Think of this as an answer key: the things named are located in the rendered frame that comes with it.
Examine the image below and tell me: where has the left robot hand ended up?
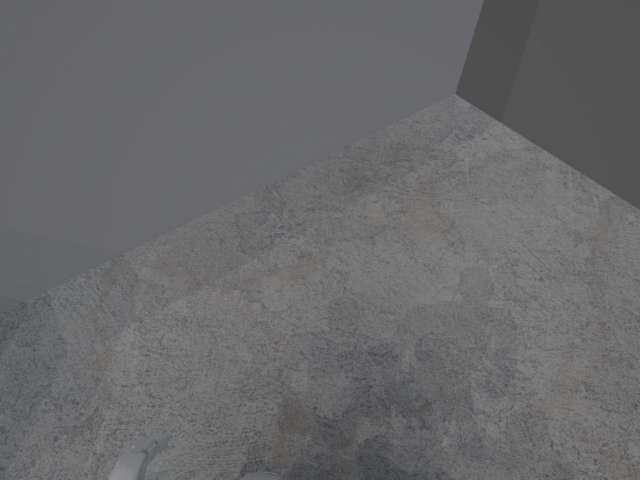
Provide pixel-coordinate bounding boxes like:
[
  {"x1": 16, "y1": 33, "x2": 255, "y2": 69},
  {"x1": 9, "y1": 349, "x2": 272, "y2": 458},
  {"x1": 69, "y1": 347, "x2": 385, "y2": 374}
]
[{"x1": 107, "y1": 433, "x2": 170, "y2": 480}]

